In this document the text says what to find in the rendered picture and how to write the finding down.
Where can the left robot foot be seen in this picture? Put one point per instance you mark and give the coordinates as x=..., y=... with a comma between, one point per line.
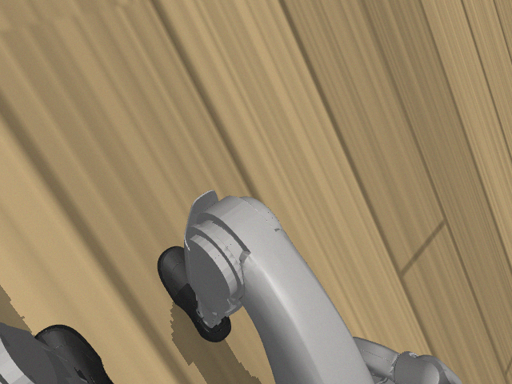
x=70, y=344

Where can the right robot arm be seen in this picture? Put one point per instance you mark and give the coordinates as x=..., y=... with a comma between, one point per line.
x=424, y=369

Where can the right robot hand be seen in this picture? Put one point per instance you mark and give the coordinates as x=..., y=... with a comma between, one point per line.
x=379, y=359

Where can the right robot foot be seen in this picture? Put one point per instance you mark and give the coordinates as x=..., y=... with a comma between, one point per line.
x=172, y=272

